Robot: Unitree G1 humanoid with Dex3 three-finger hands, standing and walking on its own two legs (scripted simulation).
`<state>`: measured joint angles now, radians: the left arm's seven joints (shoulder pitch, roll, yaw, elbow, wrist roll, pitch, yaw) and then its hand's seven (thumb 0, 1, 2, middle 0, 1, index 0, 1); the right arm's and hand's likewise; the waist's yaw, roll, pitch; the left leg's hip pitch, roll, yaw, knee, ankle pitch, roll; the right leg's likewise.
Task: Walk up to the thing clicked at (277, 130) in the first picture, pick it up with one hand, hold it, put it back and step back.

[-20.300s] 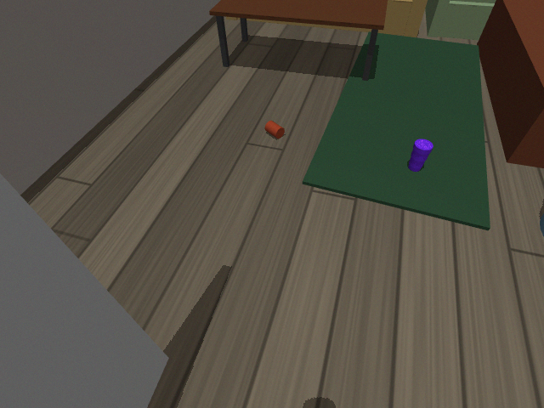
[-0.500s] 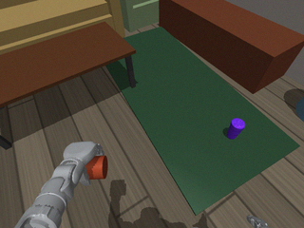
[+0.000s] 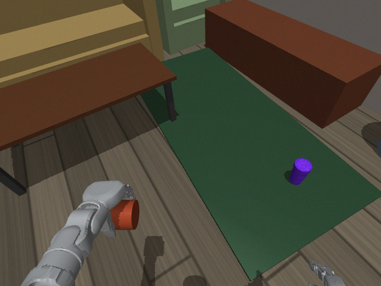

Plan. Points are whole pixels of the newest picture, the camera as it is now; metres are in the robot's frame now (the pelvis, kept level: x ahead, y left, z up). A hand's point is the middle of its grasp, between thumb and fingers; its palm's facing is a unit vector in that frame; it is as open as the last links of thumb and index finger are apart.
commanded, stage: hold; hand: left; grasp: from above
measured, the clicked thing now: (115, 214) +0.30 +0.22 -0.07
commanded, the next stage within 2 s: crouch in 1.26 s
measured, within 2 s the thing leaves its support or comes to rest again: neither
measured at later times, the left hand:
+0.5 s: hand (108, 221) +0.27 +0.22 -0.03, palm faces -0.46 -0.03 -0.89, open 9.5 cm
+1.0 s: hand (109, 218) +0.27 +0.21 -0.02, palm faces -0.46 -0.03 -0.89, open 9.6 cm
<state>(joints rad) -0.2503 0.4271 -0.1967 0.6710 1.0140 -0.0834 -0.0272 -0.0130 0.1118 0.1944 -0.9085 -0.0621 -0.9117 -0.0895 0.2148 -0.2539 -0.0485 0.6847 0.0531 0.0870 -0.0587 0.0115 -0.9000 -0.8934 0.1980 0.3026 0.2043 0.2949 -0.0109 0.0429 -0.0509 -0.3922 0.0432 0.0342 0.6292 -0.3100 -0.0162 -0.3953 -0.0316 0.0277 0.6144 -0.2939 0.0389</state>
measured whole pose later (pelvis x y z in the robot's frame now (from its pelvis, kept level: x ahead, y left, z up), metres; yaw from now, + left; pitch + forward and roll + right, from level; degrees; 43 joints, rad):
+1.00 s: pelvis -0.01 +0.00 +0.01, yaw +0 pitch +1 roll +0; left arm -0.21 0.43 -0.21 0.57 0.99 -0.08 -0.07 -0.01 0.11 0.21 -0.86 -0.18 -0.87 -0.19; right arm 0.15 -0.24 -0.02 0.69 0.06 0.08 -0.09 0.01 -0.91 -0.90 0.20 0.30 0.20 0.29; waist 0.02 0.05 -0.01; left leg -0.29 0.04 0.04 0.51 -0.24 -0.02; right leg -0.30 -0.03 0.03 0.52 -0.23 0.03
